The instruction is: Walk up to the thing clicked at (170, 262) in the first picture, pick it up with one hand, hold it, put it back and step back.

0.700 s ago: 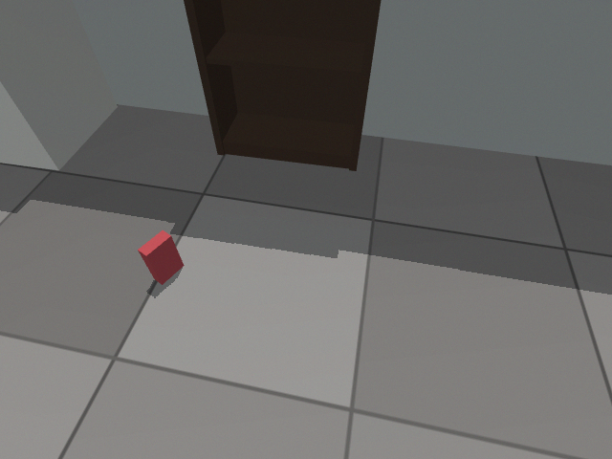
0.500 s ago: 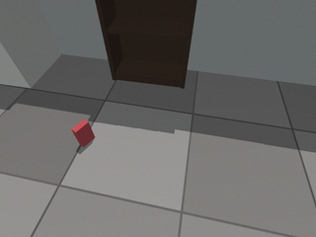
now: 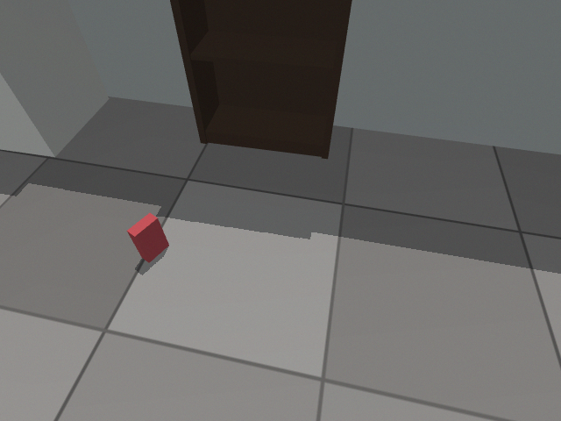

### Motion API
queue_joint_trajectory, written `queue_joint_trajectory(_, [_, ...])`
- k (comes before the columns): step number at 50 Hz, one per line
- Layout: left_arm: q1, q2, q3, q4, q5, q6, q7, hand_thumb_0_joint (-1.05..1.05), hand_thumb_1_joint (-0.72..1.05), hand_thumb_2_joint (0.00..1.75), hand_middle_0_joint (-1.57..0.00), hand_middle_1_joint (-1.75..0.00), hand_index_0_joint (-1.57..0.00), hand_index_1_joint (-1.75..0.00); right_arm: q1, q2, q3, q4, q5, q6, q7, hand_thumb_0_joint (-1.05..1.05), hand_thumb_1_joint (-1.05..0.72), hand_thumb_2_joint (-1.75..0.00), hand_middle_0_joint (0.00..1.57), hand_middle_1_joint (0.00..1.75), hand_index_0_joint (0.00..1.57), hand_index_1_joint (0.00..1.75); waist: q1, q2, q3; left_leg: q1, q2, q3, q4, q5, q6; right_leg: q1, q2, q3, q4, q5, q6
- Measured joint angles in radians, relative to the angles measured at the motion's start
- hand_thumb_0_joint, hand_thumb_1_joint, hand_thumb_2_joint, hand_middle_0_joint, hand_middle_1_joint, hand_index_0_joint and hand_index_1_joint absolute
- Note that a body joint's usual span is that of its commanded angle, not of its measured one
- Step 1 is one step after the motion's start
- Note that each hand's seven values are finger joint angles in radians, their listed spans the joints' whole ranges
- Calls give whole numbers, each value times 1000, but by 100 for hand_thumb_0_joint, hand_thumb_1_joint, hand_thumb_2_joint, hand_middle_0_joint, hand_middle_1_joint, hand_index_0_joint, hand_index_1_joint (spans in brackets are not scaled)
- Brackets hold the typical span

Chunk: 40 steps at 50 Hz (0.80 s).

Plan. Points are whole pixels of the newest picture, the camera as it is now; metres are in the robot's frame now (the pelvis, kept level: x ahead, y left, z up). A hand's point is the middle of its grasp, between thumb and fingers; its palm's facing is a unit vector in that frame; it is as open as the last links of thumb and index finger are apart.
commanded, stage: stand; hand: left
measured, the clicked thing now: (149, 238) +0.89 +0.55 -0.69
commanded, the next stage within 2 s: walk up in 0.42 s
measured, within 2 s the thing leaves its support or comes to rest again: neither
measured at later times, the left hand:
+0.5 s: hand out of the picture +0.07 +0.26 -0.15, palm faces +0.04 -0.94 -0.34, open 7.4 cm
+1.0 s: hand (40, 418) +0.16 +0.39 -0.16, palm faces +0.16 -0.93 -0.34, open 7.4 cm
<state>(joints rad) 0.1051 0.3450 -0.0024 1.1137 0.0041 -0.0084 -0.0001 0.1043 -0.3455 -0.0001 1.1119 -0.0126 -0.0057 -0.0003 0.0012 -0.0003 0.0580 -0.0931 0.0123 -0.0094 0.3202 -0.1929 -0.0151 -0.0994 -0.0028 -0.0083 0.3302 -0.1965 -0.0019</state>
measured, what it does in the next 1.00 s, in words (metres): walks ahead: left foot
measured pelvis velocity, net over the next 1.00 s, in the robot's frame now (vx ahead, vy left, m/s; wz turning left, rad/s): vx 0.14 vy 0.10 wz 0.23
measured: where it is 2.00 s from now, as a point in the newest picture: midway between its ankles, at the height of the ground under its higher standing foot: (236, 336)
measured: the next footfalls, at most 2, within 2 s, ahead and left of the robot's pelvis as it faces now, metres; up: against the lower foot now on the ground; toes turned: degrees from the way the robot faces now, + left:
left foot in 0.74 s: +0.16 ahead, +0.23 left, +0.00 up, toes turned +14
right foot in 1.16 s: +0.38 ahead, +0.01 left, +0.00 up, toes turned +12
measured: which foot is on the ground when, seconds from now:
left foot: down 0.00-0.46, up 0.48-0.72, down 0.74-1.00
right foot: down 0.00-0.76, up 0.78-1.00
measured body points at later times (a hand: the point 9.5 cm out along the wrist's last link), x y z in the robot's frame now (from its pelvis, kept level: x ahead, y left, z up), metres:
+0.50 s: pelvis +0.00 +0.00 +0.00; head +0.01 +0.00 +0.45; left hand +0.07 +0.31 -0.13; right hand +0.07 -0.30 -0.13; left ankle -0.02 +0.13 -0.74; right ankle -0.01 -0.12 -0.75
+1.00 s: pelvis +0.14 +0.10 -0.01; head +0.15 +0.12 +0.44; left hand +0.15 +0.44 -0.13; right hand +0.22 -0.20 -0.12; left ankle +0.12 +0.22 -0.75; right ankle +0.23 -0.02 -0.71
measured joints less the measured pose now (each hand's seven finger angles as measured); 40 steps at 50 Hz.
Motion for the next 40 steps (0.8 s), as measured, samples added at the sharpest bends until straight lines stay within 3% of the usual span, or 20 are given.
queue_joint_trajectory(21, [12,3,-1,-1,1,0,0,0,90,90,-21,-30,-21,-30,11,-2,-1,4,-1,1,2,1,-91,-90,20,30,20,30,-1,2,-3,3,2,2,-7,6,-1,1,2,2,-5,6,-1])
queue_joint_trajectory(24, [31,5,35,-42,14,-18,-22,0,90,90,-21,-30,-21,-30,56,-13,-32,-42,-16,13,32,1,-91,-90,20,30,20,30,-8,12,-14,-74,-2,-22,157,-142,36,-16,0,-31,48,-59,-19])
queue_joint_trajectory(26, [56,13,58,-83,24,-36,-26,0,90,90,-21,-30,-21,-30,89,-26,-48,-64,-31,30,49,1,-91,-90,20,30,20,30,2,9,-25,-173,-2,-7,358,-204,41,-15,-12,-53,54,-52,-29])
queue_joint_trajectory(29, [95,27,76,-122,32,-49,-26,0,90,90,-21,-30,-21,-30,121,-55,-74,-94,-38,36,74,1,-91,-90,20,30,20,30,18,21,-23,-288,27,-1,520,-195,26,18,-23,-79,32,-62,-24])
queue_joint_trajectory(33, [138,70,92,-147,39,-47,-36,0,90,90,-21,-30,-21,-30,146,-81,-99,-136,-35,27,98,1,-91,-90,20,30,20,30,19,18,-6,-346,86,3,458,-155,9,66,-48,-115,34,-95,3])
queue_joint_trajectory(37, [165,117,105,-161,41,-34,-45,0,90,90,-21,-30,-21,-30,172,-95,-115,-169,-30,6,106,1,-91,-90,20,30,20,30,17,-6,-3,-302,105,38,312,-71,10,61,-98,-137,171,-217,17])
queue_joint_trajectory(39, [172,132,108,-165,39,-21,-42,0,90,90,-21,-30,-21,-30,173,-96,-122,-184,-32,-15,93,1,-91,-90,20,30,20,30,14,-49,10,-300,61,71,365,-45,10,-8,-154,-94,389,-306,-22])
queue_joint_trajectory(40, [169,132,107,-162,33,-11,-40,0,90,90,-21,-30,-21,-30,176,-93,-121,-196,-29,-24,85,1,-91,-90,20,30,20,30,2,-55,14,-304,46,75,397,-72,16,-63,-140,-51,528,-332,-35])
